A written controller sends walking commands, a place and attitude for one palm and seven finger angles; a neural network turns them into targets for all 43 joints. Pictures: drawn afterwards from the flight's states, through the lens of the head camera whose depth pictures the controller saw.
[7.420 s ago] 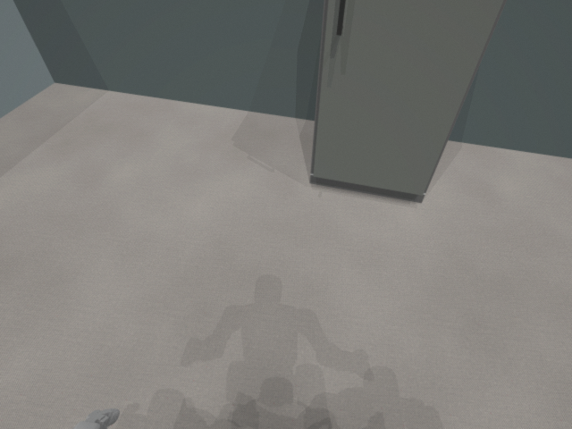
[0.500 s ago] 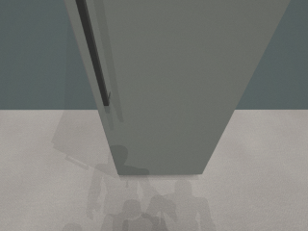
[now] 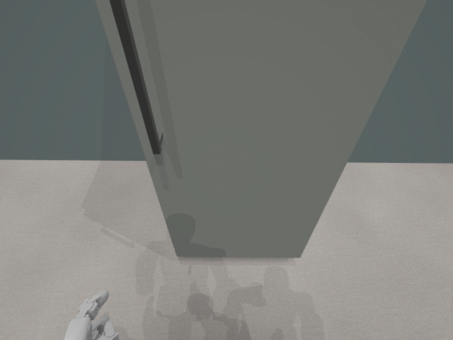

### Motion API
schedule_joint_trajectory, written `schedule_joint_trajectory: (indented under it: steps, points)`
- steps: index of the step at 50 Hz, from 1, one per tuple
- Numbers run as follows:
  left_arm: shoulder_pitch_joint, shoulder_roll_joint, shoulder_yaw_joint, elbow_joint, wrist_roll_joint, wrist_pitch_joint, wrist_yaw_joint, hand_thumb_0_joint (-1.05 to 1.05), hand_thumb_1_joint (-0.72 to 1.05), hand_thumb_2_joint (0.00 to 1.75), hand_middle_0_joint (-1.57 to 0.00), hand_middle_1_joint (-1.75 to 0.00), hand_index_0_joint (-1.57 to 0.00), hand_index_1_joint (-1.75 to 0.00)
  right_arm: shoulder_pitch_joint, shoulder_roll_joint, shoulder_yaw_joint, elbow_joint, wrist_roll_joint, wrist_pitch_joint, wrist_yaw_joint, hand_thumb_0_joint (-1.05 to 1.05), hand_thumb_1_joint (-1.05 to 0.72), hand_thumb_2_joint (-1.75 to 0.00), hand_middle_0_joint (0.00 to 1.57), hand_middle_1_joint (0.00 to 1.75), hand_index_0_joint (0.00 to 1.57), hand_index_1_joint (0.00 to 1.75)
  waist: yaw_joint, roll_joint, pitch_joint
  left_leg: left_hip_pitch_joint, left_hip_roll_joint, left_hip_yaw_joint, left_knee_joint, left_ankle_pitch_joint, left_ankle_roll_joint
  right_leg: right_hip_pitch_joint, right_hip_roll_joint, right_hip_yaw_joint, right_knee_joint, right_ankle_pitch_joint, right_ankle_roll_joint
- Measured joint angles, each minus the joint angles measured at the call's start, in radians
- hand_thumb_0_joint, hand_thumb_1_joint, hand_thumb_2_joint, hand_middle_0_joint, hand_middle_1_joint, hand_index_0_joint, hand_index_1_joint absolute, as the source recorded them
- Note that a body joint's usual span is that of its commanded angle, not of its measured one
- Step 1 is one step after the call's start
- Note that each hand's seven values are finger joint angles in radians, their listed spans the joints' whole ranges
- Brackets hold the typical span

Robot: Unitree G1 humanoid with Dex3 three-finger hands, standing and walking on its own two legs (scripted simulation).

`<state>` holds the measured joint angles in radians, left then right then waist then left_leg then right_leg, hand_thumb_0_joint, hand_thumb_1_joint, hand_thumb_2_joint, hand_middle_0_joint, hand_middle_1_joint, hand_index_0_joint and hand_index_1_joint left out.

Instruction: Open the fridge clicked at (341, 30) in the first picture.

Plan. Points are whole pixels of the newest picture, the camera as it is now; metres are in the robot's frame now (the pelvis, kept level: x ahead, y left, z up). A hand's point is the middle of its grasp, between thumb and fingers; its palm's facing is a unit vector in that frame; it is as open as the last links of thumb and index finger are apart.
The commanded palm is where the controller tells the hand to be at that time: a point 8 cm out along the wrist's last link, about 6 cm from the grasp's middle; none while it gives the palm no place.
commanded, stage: raise the hand to about handle height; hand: left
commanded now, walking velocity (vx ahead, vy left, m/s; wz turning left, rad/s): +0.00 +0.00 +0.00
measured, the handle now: (133, 46) +0.52 +0.19 +0.26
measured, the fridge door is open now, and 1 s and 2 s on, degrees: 0 0 0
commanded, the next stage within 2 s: move the hooked fingers beside the handle in 1.98 s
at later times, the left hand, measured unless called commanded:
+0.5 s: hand (93, 318) +0.15 +0.22 +0.02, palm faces +0.10 -0.99 -0.09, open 9.8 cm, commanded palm +0.13 +0.28 +0.02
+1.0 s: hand (61, 271) +0.20 +0.26 +0.07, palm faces +0.10 -0.99 -0.08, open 12.7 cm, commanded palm +0.17 +0.32 +0.09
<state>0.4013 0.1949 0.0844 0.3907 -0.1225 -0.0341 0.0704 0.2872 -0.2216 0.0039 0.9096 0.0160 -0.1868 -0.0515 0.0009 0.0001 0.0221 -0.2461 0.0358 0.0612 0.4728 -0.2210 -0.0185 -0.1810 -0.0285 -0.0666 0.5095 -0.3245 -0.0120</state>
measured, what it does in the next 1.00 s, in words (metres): stands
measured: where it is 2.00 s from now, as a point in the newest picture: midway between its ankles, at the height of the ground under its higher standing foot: outside the picture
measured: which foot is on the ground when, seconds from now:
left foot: down 0.00-1.00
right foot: down 0.00-1.00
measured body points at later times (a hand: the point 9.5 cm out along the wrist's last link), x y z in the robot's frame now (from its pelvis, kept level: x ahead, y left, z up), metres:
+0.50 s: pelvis -0.05 -0.01 -0.07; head -0.02 +0.00 +0.38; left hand +0.14 +0.27 +0.02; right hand +0.16 -0.22 -0.14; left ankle +0.02 +0.13 -0.74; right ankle -0.03 -0.11 -0.74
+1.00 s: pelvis -0.03 +0.02 -0.03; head -0.02 +0.03 +0.42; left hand +0.19 +0.31 +0.08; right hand +0.15 -0.23 -0.09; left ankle +0.02 +0.13 -0.74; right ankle -0.03 -0.11 -0.74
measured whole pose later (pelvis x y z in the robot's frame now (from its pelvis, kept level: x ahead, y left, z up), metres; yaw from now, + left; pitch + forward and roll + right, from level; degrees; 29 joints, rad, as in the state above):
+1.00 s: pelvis -0.03 +0.02 -0.03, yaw +1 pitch +1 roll -2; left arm 0.25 0.34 0.31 -0.04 -0.32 -0.15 -0.28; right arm 0.23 -0.26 0.02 0.67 0.04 -0.33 -0.12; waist 0.02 0.01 -0.02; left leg -0.47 0.05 0.02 0.77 -0.32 0.00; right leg -0.36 -0.03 -0.09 0.73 -0.39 0.01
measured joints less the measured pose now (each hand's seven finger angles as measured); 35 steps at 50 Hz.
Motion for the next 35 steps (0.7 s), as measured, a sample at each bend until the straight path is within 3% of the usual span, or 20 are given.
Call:
schedule_joint_trajectory:
  steps: [2, 4, 8, 10, 12, 14, 17, 21, 25, 29, 32, 35]
  points:
    - [-0.013, -0.013, 0.021, -0.144, -0.027, -0.068, -0.012, 0.01, 0.87, 0.88, -0.20, -0.32, -0.20, -0.33, -0.007, -0.004, -0.011, -0.058, -0.001, -0.052, 0.002, 0.01, -0.90, -0.90, 0.20, 0.30, 0.20, 0.29, -0.020, 0.008, -0.020, -0.055, -0.003, -0.015, 0.050, -0.013, 0.000, -0.048, -0.006, -0.013, 0.050, -0.020, -0.001]
    - [-0.045, -0.015, 0.052, -0.215, -0.048, -0.175, -0.057, 0.01, 0.84, 0.87, -0.20, -0.34, -0.20, -0.34, -0.029, -0.002, -0.026, -0.106, -0.012, -0.086, 0.011, 0.01, -0.90, -0.90, 0.21, 0.30, 0.20, 0.29, -0.027, 0.008, -0.056, -0.137, 0.001, -0.016, 0.122, -0.036, -0.002, -0.133, -0.006, -0.013, 0.128, -0.047, -0.004]
    - [-0.075, -0.001, 0.122, -0.219, -0.108, -0.422, -0.227, 0.00, 0.77, 0.84, -0.21, -0.39, -0.21, -0.39, -0.092, 0.003, -0.050, -0.192, -0.018, -0.123, 0.044, 0.01, -0.90, -0.90, 0.21, 0.30, 0.20, 0.30, -0.025, -0.020, -0.113, -0.323, 0.019, -0.008, 0.312, -0.107, -0.013, -0.332, -0.001, 0.004, 0.334, -0.122, -0.015]
    - [-0.058, 0.012, 0.146, -0.204, -0.130, -0.491, -0.324, 0.00, 0.72, 0.82, -0.21, -0.42, -0.21, -0.42, -0.114, -0.004, -0.061, -0.235, -0.016, -0.133, 0.056, 0.01, -0.90, -0.90, 0.21, 0.30, 0.20, 0.30, -0.015, -0.034, -0.123, -0.408, 0.027, -0.012, 0.412, -0.145, -0.021, -0.416, 0.001, 0.006, 0.434, -0.163, -0.025]
    - [-0.019, 0.023, 0.157, -0.211, -0.148, -0.476, -0.390, 0.00, 0.68, 0.80, -0.22, -0.44, -0.22, -0.44, -0.123, -0.018, -0.071, -0.276, -0.011, -0.132, 0.055, 0.01, -0.90, -0.90, 0.21, 0.30, 0.20, 0.30, 0.002, -0.038, -0.123, -0.466, 0.030, -0.021, 0.491, -0.177, -0.021, -0.468, 0.001, 0.001, 0.509, -0.195, -0.024]
    - [0.031, 0.028, 0.162, -0.236, -0.167, -0.427, -0.416, 0.00, 0.63, 0.79, -0.22, -0.47, -0.22, -0.47, -0.121, -0.033, -0.075, -0.305, -0.006, -0.131, 0.043, 0.01, -0.90, -0.90, 0.20, 0.30, 0.20, 0.30, 0.020, -0.032, -0.118, -0.498, 0.030, -0.035, 0.545, -0.197, -0.021, -0.489, 0.000, -0.010, 0.553, -0.217, -0.029]
    - [0.084, 0.027, 0.172, -0.310, -0.182, -0.384, -0.391, 0.01, 0.56, 0.76, -0.23, -0.52, -0.23, -0.52, -0.111, -0.046, -0.067, -0.317, -0.004, -0.137, 0.017, 0.01, -0.90, -0.90, 0.20, 0.30, 0.20, 0.29, 0.045, -0.011, -0.112, -0.523, 0.029, -0.064, 0.593, -0.213, -0.020, -0.491, 0.001, -0.036, 0.578, -0.230, -0.027]
    - [0.054, 0.034, 0.172, -0.414, -0.183, -0.407, -0.347, 0.01, 0.47, 0.72, -0.23, -0.58, -0.23, -0.58, -0.108, -0.037, -0.035, -0.294, -0.002, -0.154, -0.014, 0.02, -0.90, -0.90, 0.20, 0.30, 0.20, 0.29, 0.066, 0.014, -0.093, -0.538, 0.030, -0.098, 0.617, -0.211, -0.016, -0.481, 0.007, -0.068, 0.573, -0.222, -0.027]
    - [-0.049, 0.066, 0.150, -0.454, -0.178, -0.363, -0.370, 0.01, 0.38, 0.68, -0.23, -0.63, -0.23, -0.64, -0.109, -0.005, 0.011, -0.271, 0.007, -0.152, -0.036, 0.02, -0.90, -0.90, 0.20, 0.30, 0.20, 0.30, 0.053, 0.026, -0.069, -0.526, 0.032, -0.107, 0.595, -0.190, -0.013, -0.462, 0.011, -0.077, 0.540, -0.196, -0.024]
    - [-0.106, 0.113, 0.149, -0.435, -0.175, -0.211, -0.387, 0.01, 0.28, 0.64, -0.24, -0.69, -0.24, -0.70, -0.081, 0.027, 0.042, -0.271, 0.015, -0.127, -0.049, 0.02, -0.90, -0.90, 0.21, 0.30, 0.20, 0.30, 0.019, 0.029, -0.061, -0.471, 0.033, -0.084, 0.522, -0.159, -0.009, -0.419, 0.013, -0.057, 0.472, -0.158, -0.016]
    - [-0.086, 0.126, 0.184, -0.427, -0.194, -0.125, -0.360, 0.01, 0.21, 0.61, -0.25, -0.74, -0.25, -0.74, -0.043, 0.034, 0.045, -0.274, 0.017, -0.113, -0.055, 0.02, -0.90, -0.90, 0.21, 0.30, 0.21, 0.30, 0.000, 0.027, -0.071, -0.415, 0.033, -0.059, 0.458, -0.141, -0.002, -0.375, 0.014, -0.035, 0.412, -0.132, -0.008]
    - [-0.054, 0.120, 0.227, -0.439, -0.211, -0.119, -0.315, 0.01, 0.14, 0.58, -0.26, -0.78, -0.26, -0.79, -0.007, 0.022, 0.036, -0.267, 0.016, -0.118, -0.055, 0.02, -0.90, -0.90, 0.21, 0.30, 0.21, 0.30, -0.005, 0.025, -0.080, -0.369, 0.031, -0.046, 0.413, -0.131, 0.003, -0.332, 0.013, -0.025, 0.364, -0.116, -0.002]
